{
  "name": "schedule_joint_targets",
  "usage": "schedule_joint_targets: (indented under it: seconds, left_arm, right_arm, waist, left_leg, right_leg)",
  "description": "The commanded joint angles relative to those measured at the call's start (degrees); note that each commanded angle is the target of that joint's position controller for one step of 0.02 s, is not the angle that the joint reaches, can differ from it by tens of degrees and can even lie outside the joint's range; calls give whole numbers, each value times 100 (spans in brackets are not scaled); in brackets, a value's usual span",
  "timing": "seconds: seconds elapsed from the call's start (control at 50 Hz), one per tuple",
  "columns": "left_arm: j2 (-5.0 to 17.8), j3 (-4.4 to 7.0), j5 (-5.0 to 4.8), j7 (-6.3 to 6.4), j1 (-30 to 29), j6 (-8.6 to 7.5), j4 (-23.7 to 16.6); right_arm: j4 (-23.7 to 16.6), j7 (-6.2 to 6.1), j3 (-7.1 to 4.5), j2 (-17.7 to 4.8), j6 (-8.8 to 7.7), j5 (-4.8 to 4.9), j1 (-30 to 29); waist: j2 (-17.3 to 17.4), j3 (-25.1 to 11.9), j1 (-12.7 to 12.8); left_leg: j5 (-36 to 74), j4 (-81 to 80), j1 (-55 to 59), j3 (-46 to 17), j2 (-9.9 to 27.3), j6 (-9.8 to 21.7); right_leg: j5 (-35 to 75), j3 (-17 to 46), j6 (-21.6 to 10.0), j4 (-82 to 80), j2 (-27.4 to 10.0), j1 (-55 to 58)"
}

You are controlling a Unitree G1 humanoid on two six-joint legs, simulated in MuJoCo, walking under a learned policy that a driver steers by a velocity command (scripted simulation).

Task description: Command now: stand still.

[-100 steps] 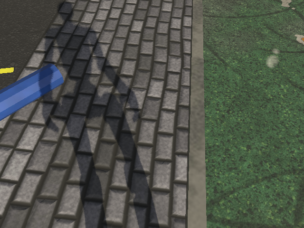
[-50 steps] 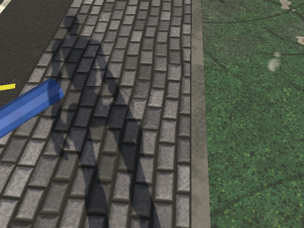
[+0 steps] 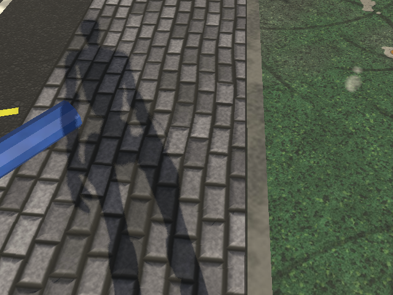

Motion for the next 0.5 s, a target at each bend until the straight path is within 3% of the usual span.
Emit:
schedule_joint_targets:
  seconds: [0.02, 0.42, 0.46, 0.5]
  left_arm:
    - [366, 49, -1, 11, 495, -12, 0]
    - [329, 57, -3, 12, 541, -16, 7]
    - [323, 62, 17, 7, 553, -5, 6]
    - [377, 114, 52, -27, 471, 18, -107]
  right_arm:
    - [-3, -10, -51, -366, -14, 0, 536]
    - [-38, -7, -61, -335, -31, 2, 590]
    - [-32, -1, -81, -377, -15, -10, 643]
    - [-61, 13, -203, -639, 44, -11, 742]
  waist:
    - [27, 389, -1]
    - [27, 408, -3]
    - [80, 349, -32]
    - [389, 537, -102]
  left_leg:
    - [853, -422, -280, -580, 663, 124]
    - [900, -425, -269, -576, 667, 134]
    - [-132, -558, -266, -605, 573, 182]
    - [-1933, -685, -404, -907, 610, 433]
  right_leg:
    - [737, 481, -163, -344, -536, -132]
    - [764, 469, -145, -327, -540, -110]
    - [-15, 384, -172, -299, -390, -151]
    - [-1326, 88, -275, 264, -38, -616]
Velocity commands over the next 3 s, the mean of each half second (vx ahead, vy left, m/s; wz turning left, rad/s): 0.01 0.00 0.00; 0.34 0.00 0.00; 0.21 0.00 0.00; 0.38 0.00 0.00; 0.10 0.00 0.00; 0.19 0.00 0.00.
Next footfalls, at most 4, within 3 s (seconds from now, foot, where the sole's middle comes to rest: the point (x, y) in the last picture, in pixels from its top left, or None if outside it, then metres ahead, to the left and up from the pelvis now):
0.74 right None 0.11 -0.12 -0.78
1.18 left None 0.41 0.00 -0.78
1.74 right None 0.43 -0.18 -0.78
2.14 left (210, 249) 0.69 -0.02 -0.78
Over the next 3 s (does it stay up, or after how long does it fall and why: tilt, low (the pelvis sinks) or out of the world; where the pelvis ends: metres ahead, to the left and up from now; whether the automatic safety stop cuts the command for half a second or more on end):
stays up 0.67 -0.07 -0.01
